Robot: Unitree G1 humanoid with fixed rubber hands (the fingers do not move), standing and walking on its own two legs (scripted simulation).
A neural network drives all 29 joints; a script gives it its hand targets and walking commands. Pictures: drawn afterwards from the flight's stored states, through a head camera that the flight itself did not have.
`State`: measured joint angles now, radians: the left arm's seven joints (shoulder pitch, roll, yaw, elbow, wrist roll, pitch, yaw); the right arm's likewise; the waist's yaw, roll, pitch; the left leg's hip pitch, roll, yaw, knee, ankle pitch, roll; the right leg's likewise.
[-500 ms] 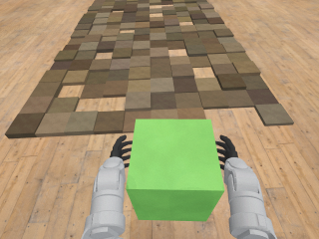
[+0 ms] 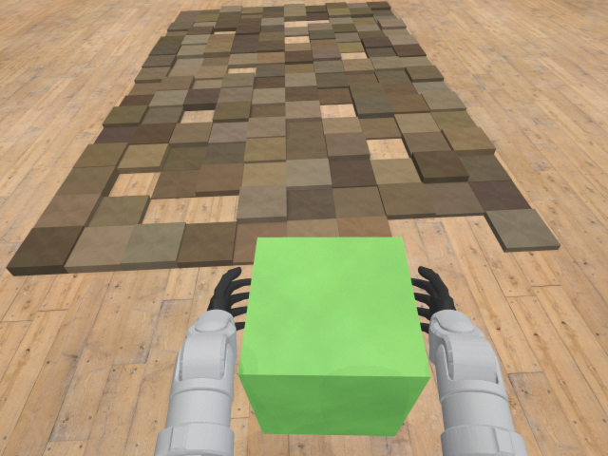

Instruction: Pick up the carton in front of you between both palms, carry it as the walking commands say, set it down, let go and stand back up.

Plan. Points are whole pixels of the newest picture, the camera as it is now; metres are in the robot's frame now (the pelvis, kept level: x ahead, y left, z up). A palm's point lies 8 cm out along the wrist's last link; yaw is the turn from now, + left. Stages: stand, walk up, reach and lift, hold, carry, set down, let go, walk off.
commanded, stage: reach and lift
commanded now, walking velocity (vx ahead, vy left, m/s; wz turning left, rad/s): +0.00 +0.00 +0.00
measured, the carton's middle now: (329, 340) +0.30 +0.00 -0.04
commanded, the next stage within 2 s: hold in 0.18 s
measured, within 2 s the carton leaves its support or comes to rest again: neither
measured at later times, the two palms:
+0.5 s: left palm (217, 324) +0.27 +0.15 +0.05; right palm (447, 324) +0.27 -0.15 +0.05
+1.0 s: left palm (217, 295) +0.30 +0.15 +0.07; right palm (446, 296) +0.30 -0.15 +0.07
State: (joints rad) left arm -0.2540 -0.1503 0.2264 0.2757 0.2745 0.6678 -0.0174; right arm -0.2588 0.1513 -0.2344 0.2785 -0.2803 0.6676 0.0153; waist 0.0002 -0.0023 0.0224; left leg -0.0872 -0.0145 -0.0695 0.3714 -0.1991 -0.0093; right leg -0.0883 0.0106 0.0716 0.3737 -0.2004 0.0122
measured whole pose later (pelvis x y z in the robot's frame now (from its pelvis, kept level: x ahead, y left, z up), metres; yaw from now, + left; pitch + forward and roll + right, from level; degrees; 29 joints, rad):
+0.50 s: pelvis -0.01 +0.00 +0.00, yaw +0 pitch -8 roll +0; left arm -0.26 -0.15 0.22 0.21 0.27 0.76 -0.02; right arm -0.27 0.15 -0.23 0.22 -0.27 0.76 0.01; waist 0.00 0.00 0.04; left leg -0.04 -0.01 -0.07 0.36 -0.18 -0.01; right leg -0.04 0.01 0.07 0.37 -0.19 0.01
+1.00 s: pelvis +0.01 +0.00 -0.01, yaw -1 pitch +0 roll +0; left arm -0.26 -0.15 0.20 0.08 0.21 0.83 0.00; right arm -0.27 0.15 -0.20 0.09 -0.21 0.83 -0.01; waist 0.00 0.01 -0.10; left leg -0.23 -0.01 -0.05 0.51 -0.31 -0.01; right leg -0.24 0.00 0.05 0.52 -0.33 0.01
